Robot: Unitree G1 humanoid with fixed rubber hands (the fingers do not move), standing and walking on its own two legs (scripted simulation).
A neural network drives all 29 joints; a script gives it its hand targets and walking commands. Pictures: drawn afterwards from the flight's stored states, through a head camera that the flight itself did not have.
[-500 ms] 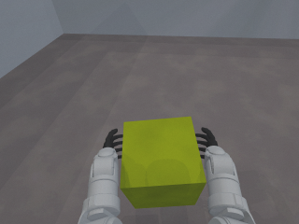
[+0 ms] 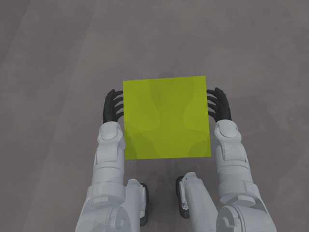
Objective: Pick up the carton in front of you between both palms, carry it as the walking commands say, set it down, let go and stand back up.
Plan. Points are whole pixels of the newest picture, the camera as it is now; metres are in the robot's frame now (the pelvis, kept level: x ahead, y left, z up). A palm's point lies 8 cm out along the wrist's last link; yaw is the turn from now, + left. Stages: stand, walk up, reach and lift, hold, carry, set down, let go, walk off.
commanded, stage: set down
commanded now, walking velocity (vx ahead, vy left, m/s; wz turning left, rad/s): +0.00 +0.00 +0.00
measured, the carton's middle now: (165, 121) +0.41 -0.03 -0.16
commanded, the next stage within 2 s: none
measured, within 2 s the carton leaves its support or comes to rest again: rests again in 1.58 s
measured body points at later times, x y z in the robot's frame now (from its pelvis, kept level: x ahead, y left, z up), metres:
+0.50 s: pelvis -0.02 +0.01 -0.13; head +0.23 -0.02 +0.25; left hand +0.45 +0.08 -0.22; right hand +0.42 -0.21 -0.22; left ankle +0.07 +0.12 -0.63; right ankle +0.09 -0.11 -0.63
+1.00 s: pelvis -0.04 +0.01 -0.24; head +0.28 -0.05 +0.07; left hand +0.47 +0.06 -0.38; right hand +0.44 -0.24 -0.38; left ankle +0.07 +0.12 -0.63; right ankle +0.09 -0.11 -0.63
